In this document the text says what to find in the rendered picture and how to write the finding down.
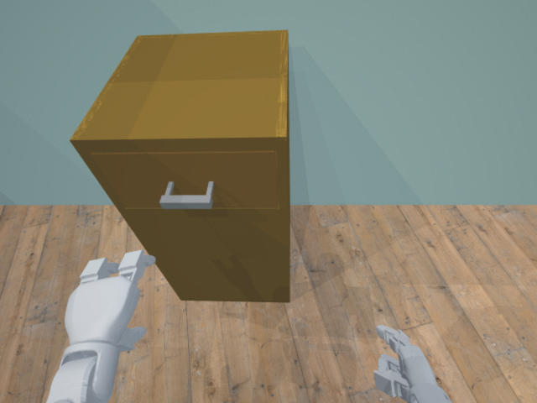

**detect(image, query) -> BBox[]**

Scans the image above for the cabinet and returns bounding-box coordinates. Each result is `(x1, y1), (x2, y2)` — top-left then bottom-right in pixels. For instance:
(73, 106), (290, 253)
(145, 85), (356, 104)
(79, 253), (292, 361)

(70, 30), (290, 302)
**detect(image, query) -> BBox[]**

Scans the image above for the left robot hand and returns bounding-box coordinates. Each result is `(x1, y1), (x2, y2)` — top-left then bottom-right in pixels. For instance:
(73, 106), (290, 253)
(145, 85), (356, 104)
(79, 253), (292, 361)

(65, 250), (156, 353)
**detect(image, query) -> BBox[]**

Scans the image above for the right robot forearm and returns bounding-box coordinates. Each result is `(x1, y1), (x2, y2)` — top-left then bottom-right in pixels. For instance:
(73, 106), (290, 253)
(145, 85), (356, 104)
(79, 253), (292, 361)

(409, 383), (452, 403)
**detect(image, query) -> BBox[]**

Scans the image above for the right robot hand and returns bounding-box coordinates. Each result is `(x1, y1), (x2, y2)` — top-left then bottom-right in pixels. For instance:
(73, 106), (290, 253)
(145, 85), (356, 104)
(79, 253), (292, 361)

(373, 325), (438, 403)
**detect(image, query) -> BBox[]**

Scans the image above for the drawer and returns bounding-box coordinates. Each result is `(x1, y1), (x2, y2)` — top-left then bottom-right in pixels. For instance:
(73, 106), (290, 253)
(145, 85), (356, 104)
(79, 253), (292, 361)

(91, 150), (279, 207)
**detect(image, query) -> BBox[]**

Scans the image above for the left robot forearm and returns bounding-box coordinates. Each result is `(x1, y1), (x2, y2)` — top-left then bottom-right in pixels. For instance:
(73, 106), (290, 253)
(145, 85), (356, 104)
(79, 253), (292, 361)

(46, 340), (120, 403)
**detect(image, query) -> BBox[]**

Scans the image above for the handle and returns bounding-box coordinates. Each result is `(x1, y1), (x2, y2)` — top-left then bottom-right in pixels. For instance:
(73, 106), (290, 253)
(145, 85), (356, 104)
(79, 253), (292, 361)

(159, 181), (214, 209)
